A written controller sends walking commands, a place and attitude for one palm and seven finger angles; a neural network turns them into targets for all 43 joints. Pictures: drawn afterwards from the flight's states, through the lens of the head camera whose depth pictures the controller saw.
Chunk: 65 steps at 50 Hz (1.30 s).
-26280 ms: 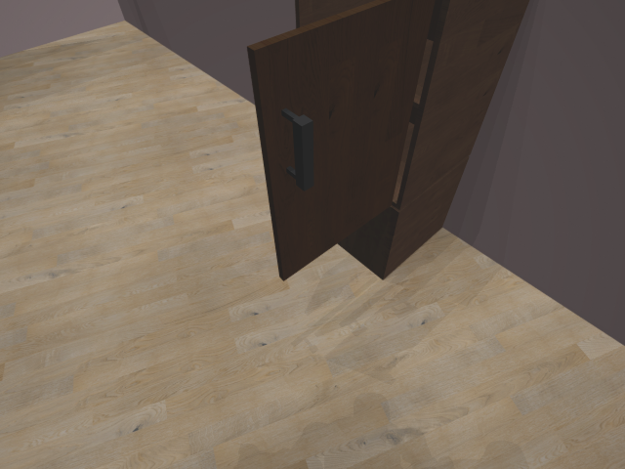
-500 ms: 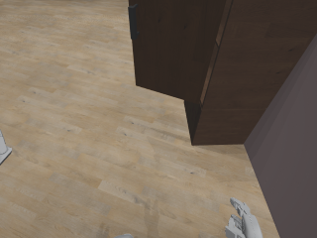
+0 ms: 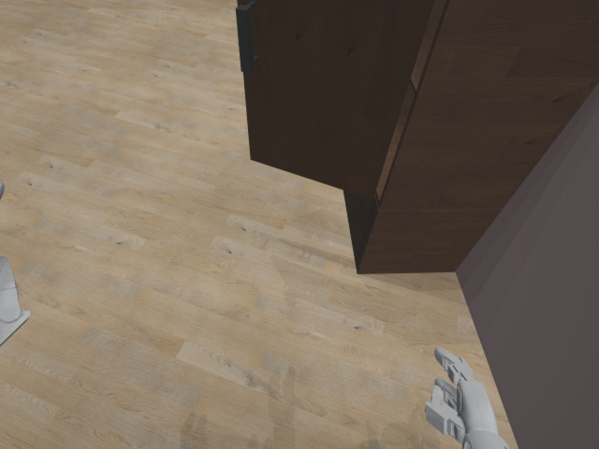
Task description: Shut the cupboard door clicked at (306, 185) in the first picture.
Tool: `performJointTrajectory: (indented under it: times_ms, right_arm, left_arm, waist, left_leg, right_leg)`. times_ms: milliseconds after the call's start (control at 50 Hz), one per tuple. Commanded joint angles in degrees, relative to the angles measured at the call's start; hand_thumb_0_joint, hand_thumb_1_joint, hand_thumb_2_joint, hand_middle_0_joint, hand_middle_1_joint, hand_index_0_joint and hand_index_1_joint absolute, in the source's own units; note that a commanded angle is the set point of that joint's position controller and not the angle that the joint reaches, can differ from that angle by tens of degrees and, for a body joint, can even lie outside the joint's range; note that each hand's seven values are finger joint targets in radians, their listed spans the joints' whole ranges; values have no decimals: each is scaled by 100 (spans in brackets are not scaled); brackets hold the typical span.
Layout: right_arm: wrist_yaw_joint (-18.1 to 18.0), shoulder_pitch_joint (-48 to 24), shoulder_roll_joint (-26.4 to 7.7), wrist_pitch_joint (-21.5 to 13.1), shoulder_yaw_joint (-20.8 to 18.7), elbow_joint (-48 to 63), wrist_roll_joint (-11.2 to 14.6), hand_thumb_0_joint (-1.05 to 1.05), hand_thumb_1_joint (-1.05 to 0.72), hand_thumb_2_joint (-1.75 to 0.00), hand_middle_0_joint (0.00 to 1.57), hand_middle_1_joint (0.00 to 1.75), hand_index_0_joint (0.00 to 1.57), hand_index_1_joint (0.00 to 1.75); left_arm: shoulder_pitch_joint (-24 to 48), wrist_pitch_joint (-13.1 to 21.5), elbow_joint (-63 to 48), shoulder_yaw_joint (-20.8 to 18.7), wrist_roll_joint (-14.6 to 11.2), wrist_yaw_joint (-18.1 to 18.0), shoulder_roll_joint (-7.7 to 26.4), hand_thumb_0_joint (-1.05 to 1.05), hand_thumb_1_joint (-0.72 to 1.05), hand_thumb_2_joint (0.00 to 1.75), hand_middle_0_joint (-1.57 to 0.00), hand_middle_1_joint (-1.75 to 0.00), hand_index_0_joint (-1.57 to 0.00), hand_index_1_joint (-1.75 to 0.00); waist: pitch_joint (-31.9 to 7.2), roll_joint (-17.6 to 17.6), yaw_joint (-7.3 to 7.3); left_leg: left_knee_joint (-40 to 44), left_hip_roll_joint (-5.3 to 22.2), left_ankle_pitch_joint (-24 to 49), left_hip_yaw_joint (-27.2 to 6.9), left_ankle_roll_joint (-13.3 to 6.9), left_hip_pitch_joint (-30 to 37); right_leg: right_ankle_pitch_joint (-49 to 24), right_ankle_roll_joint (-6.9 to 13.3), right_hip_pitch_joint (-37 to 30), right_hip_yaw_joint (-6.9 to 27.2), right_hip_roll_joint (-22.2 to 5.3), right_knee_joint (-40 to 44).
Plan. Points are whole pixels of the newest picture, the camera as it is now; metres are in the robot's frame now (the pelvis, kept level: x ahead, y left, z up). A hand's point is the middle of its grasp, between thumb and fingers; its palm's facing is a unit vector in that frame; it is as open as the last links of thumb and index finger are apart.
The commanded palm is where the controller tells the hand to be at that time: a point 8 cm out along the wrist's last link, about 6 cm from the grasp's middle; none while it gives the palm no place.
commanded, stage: let the arm hang, fingers relaxed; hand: left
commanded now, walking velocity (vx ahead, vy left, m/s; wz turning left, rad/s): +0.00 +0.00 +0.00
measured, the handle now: (249, 37) +0.94 +0.14 +0.07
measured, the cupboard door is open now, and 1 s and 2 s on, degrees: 65 65 65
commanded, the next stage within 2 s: look to check the result in 1.14 s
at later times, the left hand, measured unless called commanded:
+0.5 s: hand out of the picture -0.10 +0.21 -0.18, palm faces +0.08 -0.98 -0.20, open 7.1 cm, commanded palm none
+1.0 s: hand out of the picture -0.10 +0.19 -0.17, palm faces +0.10 -0.98 -0.17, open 7.3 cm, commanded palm none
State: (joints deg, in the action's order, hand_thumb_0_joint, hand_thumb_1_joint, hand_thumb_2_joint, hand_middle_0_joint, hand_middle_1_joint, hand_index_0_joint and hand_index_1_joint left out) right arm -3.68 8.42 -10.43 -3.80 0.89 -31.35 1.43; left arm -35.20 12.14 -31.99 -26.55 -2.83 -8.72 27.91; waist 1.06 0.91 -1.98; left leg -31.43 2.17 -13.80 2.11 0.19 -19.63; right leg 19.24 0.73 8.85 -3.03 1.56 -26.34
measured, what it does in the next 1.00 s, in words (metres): walks backwards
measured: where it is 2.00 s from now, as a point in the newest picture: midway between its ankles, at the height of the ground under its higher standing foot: outside the picture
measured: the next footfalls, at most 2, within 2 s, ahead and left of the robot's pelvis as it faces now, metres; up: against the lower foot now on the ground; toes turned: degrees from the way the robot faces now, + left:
right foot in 1.06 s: -0.11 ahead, -0.07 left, +0.00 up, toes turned +0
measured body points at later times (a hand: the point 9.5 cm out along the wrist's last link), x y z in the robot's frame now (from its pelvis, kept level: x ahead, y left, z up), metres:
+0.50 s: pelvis -0.08 +0.02 -0.01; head -0.05 +0.04 +0.44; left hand -0.10 +0.26 -0.16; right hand -0.06 -0.22 -0.15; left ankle +0.01 +0.12 -0.74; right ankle -0.08 -0.10 -0.74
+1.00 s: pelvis -0.10 +0.03 +0.00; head -0.11 +0.03 +0.45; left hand -0.10 +0.24 -0.16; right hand -0.10 -0.19 -0.16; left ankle +0.01 +0.12 -0.74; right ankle -0.14 -0.08 -0.72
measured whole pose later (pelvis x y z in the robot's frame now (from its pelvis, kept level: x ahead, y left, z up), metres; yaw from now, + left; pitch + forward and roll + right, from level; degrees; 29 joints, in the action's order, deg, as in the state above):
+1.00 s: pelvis -0.10 +0.03 +0.00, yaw +2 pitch -1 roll -1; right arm -1.7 18.2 -7.4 2.7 -0.6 -62.5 -1.6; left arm -16.8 -1.9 61.2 -2.0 2.0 -1.7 6.9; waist -0.9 -1.0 0.2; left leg -22.8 -1.0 -4.5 2.4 -3.1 -20.1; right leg 24.1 0.9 13.3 -3.1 1.2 -38.3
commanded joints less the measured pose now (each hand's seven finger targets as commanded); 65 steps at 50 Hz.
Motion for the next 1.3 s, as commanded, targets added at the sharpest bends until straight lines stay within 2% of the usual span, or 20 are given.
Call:
performJointTrajectory:
  times_ms: [0,20,60,100,140,180,220,280,380,540,660,760,860,920,980,1000,1040,1080,1180,1280]
  right_arm:
    - [-89,89,-713,-66,-270,616,-8,0,-90,-90,20,30,20,30]
    - [385,-570,-1041,-340,-223,-38,133,0,-90,-90,20,30,20,30]
    - [420,81,-1122,-197,-359,-340,-110,0,-90,-90,20,30,20,30]
    - [389,65,-1273,5,-316,-497,-126,0,-90,-90,20,30,20,30]
    - [352,-4,-1208,141,-216,-507,-183,0,-90,-90,20,30,20,30]
    - [325,143,-1120,236,-219,-550,-248,0,-90,-90,20,30,20,30]
    - [320,252,-1016,386,-214,-804,-281,0,-90,-90,20,30,20,30]
    - [343,356,-915,510,-182,-1194,-304,0,-90,-90,20,30,20,30]
    - [272,474,-899,563,-251,-1673,-338,0,-90,-90,20,30,20,30]
    - [196,829,-778,565,-354,-2253,-264,0,-90,-90,20,30,20,30]
    - [216,1403,-368,609,-310,-2747,-223,0,-90,-90,20,30,20,30]
    - [196,1613,-289,599,-284,-2979,-253,0,-90,-90,20,30,20,30]
    - [130,1037,-772,518,-355,-2828,-327,0,-90,-90,20,30,20,30]
    - [125,622,-783,498,-343,-2702,-329,0,-90,-90,20,30,20,30]
    - [145,654,-698,534,-403,-2744,-326,0,-90,-90,20,30,20,30]
    - [160,811,-584,544,-400,-2764,-286,0,-90,-90,20,30,20,30]
    - [186,983,-194,575,-361,-2817,-227,0,-90,-90,20,30,20,30]
    - [244,1194,-116,585,-362,-2941,-265,0,-90,-90,20,30,20,30]
    - [136,1039,-411,362,-224,-3035,-209,0,-90,-90,20,30,20,30]
    - [56,961,-398,359,-132,-3157,-179,0,-90,-90,20,30,20,30]
  left_arm:
    - [-617,242,-761,-1045,-165,-171,919,0,90,90,-20,-30,-20,-30]
    - [482,-802,3132,2182,233,566,-854,0,90,90,-20,-30,-20,-30]
    - [728,-1330,3460,2150,302,781,-793,0,90,90,-20,-30,-20,-30]
    - [1245,-1299,4060,2257,374,802,-683,0,90,90,-20,-30,-20,-30]
    - [1427,-1283,4697,2269,415,818,-681,0,90,90,-20,-30,-20,-30]
    - [1596,-1288,5329,2285,447,796,-597,0,90,90,-20,-30,-20,-30]
    - [1759,-1335,5980,2327,424,746,-585,0,90,90,-20,-30,-20,-30]
    - [1898,-1381,6781,2413,378,726,-704,0,90,90,-20,-30,-20,-30]
    - [1242,-1407,7935,2337,375,739,-997,0,90,90,-20,-30,-20,-30]
    - [752,-1330,8990,2404,423,754,-1201,0,90,90,-20,-30,-20,-30]
    - [1740,-1226,9064,2429,370,705,-1047,0,90,90,-20,-30,-20,-30]
    - [1789,-1299,9236,2455,387,688,-1231,0,90,90,-20,-30,-20,-30]
    - [747,-1484,9570,2388,451,693,-1542,0,90,90,-20,-30,-20,-30]
    - [212,-1527,9669,2334,454,712,-1683,0,90,90,-20,-30,-20,-30]
    - [127,-1413,9639,2361,417,713,-1767,0,90,90,-20,-30,-20,-30]
    - [181,-1349,9623,2351,431,697,-1581,0,90,90,-20,-30,-20,-30]
    - [818,-1292,9449,2310,446,657,-1166,0,90,90,-20,-30,-20,-30]
    - [1807,-1255,9175,2361,416,644,-1152,0,90,90,-20,-30,-20,-30]
    - [1386,-1083,9547,2499,349,620,-1396,0,90,90,-20,-30,-20,-30]
    - [1176,-1186,9732,2538,312,602,-1425,0,90,90,-20,-30,-20,-30]
  waist:
    - [-1652,-266,128]
    - [-862,-472,26]
    - [-1002,-652,-32]
    - [-865,32,141]
    - [-573,969,238]
    - [-645,1480,176]
    - [-457,1165,128]
    - [71,-204,42]
    - [92,-1782,283]
    - [34,-202,331]
    - [390,901,-123]
    - [985,87,-176]
    - [963,-1476,419]
    - [369,-1262,701]
    - [128,-520,637]
    - [70,17,537]
    - [265,908,201]
    - [183,695,-100]
    - [415,-33,54]
    - [-90,-251,170]
  left_leg:
    - [-139,286,2774,-126,-82,370]
    - [-930,298,2868,-247,-36,163]
    - [-591,470,2713,-325,-95,732]
    - [-104,770,2150,-851,-373,120]
    - [-18,632,1454,-901,-420,-179]
    - [-496,175,1789,-572,-271,155]
    - [-608,11,1212,-425,-193,361]
    - [-5,165,690,-681,-278,510]
    - [1594,396,-1894,-1364,-427,-566]
    - [1651,271,-1515,-1023,-338,-131]
    - [-403,-80,-61,-316,-188,1270]
    - [148,158,-581,-573,-220,1063]
    - [2870,999,-3420,-2105,-567,-1561]
    - [3089,925,-2584,-1745,-505,-1516]
    - [2416,520,-1622,-1040,-364,-641]
    - [1950,212,-1251,-751,-203,-387]
    - [258,-291,-300,-246,3,270]
    - [-582,-230,-167,-288,-9,653]
    - [630,329,2068,-623,-280,985]
    - [754,397,2242,-658,-328,1222]
  right_leg:
    - [-4860,-32,-1010,423,-895,-227]
    - [-5260,137,42,286,-1350,-889]
    - [-3269,10,771,269,-1042,-618]
    - [-1265,-33,636,151,-673,-670]
    - [-1082,23,511,268,-766,-311]
    - [-2553,281,532,471,-1145,-351]
    - [-2084,492,852,581,-1317,-242]
    - [235,357,1350,549,-999,112]
    - [654,147,223,183,-401,-162]
    - [617,212,216,428,-419,510]
    - [1650,592,2168,1089,-1258,1598]
    - [1923,399,2647,823,-923,1100]
    - [666,38,187,2,-17,-1205]
    - [587,34,-320,-94,66,-1817]
    - [330,98,-417,-44,14,26]
    - [411,193,-339,312,-173,797]
    - [1427,617,946,1499,-1448,1860]
    - [1250,862,1524,1349,-1617,1794]
    - [-2161,258,532,594,-858,590]
    - [-2007,60,-99,547,-740,627]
